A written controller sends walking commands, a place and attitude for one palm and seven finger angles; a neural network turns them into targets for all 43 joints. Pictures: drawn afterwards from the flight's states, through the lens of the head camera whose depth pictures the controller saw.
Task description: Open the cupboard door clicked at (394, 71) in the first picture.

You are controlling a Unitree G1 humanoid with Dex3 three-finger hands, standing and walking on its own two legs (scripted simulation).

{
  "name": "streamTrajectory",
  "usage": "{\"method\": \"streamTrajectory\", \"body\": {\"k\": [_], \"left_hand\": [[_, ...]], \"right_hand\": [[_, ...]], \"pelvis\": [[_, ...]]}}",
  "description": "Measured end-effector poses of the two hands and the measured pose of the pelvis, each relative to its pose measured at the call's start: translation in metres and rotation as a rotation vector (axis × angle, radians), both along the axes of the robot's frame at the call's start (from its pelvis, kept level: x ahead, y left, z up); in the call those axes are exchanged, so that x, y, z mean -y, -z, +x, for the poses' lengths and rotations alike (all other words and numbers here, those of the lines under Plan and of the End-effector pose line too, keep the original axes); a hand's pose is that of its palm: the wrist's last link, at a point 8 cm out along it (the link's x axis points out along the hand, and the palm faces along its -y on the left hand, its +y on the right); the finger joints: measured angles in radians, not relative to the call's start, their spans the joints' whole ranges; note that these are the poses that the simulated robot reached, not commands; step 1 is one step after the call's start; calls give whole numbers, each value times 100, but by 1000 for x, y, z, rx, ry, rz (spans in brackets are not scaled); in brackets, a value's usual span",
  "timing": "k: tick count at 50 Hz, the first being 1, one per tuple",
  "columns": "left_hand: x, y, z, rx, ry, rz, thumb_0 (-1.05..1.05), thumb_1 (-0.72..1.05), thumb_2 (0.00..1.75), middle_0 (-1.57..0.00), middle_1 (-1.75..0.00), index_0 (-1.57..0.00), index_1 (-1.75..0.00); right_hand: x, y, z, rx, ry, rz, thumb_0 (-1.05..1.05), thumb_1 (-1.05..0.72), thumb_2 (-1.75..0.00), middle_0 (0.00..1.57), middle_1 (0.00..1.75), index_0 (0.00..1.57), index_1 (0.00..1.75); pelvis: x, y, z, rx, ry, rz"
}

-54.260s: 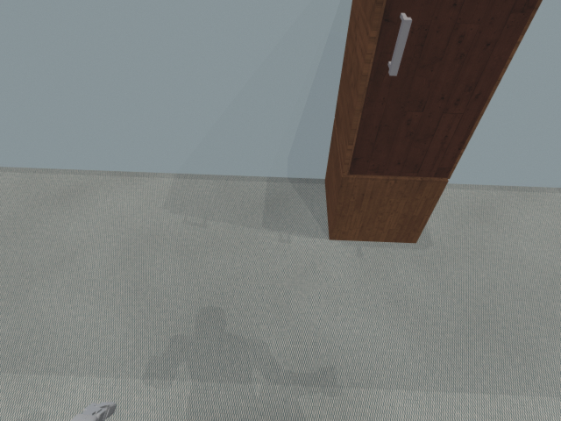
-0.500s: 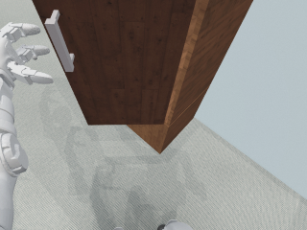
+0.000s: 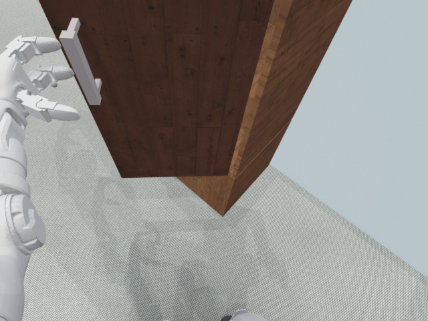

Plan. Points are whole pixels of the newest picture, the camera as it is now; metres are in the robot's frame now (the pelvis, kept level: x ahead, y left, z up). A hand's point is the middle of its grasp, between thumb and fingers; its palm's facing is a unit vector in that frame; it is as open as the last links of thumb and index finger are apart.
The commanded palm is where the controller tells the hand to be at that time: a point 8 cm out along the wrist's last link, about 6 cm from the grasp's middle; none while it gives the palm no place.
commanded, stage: slide the fingers in behind the handle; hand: left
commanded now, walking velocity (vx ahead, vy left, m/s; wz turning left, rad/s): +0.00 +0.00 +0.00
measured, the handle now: (85, 64) +0.54 +0.20 +0.15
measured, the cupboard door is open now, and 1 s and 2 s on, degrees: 45 44 44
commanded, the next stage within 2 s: close the thumb around the handle in 1.30 s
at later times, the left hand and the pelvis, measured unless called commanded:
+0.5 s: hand (67, 91) +0.48 +0.22 +0.14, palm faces +0.05 -1.00 +0.01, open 14.9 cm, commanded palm +0.47 +0.23 +0.14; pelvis +0.00 +0.00 +0.00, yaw +3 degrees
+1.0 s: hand (98, 84) +0.49 +0.17 +0.14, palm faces +0.01 -1.00 +0.00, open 14.0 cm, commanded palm +0.47 +0.22 +0.14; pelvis -0.02 -0.02 +0.00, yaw +1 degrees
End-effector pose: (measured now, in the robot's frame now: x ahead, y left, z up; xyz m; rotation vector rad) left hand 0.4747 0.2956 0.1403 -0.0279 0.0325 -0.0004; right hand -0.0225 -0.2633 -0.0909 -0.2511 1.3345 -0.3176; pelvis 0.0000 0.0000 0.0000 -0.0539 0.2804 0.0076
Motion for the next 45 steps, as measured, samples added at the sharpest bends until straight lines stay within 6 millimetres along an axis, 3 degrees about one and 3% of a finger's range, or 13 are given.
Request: {"method": "streamTrajectory", "body": {"k": [11,22,26,32,38,45], "left_hand": [[6,0,-5,5,-20,4,-2,-50,30,-29,-120,-24,-119],[20,0,-17,12,-47,14,-2,-50,30,-30,-120,-12,-115],[28,-1,-18,6,-39,33,-2,-50,30,-30,-120,-11,-116],[69,-3,-8,7,41,7,-2,-50,30,-30,-120,-20,-119],[67,-5,-2,-2,-32,26,-2,-50,30,-29,-120,-30,-123],[72,-3,-4,7,-16,21,-2,-50,30,-29,-120,-30,-122]], "right_hand": [[-4,7,41,74,-60,26,0,-90,-90,20,29,20,30],[-2,12,51,82,-100,47,0,-90,-90,20,29,20,30],[1,13,50,83,-111,47,0,-90,-90,20,29,20,30],[6,15,43,100,-101,45,0,-90,-90,20,29,20,30],[12,12,26,124,-61,44,0,-90,-90,20,29,20,30],[18,12,-1,61,-27,46,0,-90,-90,20,29,20,30]], "pelvis": [[-3,0,5,10,-20,-2],[1,0,4,31,-44,2],[4,1,0,37,-53,5],[8,1,-6,40,-46,12],[15,2,-11,35,-18,24],[21,1,-16,34,-9,26]]}}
